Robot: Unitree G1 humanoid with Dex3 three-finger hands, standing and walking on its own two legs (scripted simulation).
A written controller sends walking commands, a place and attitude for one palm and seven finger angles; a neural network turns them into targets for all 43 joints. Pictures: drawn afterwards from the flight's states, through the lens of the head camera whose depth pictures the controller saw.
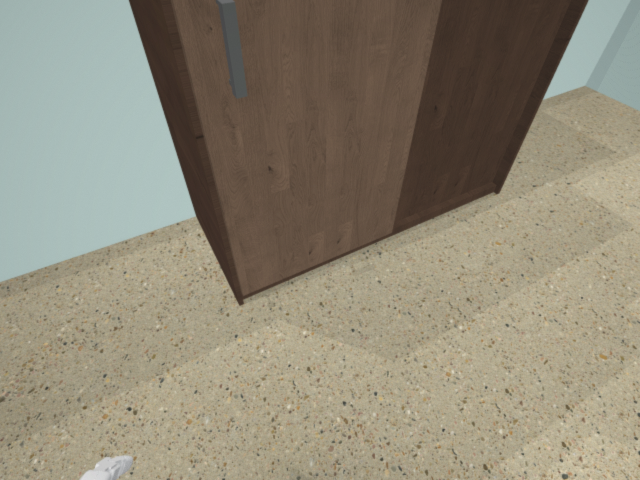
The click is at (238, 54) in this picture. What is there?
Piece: wardrobe's sliding door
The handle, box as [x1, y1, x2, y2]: [216, 0, 247, 98]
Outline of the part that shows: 216,0 219,7 230,74 229,83 232,87 232,92 236,98 247,95 234,1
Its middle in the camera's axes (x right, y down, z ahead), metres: -0.19 -0.39 +0.79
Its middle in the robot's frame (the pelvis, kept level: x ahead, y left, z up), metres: +0.86 +0.24 +0.16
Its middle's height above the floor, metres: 0.93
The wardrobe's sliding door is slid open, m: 0.00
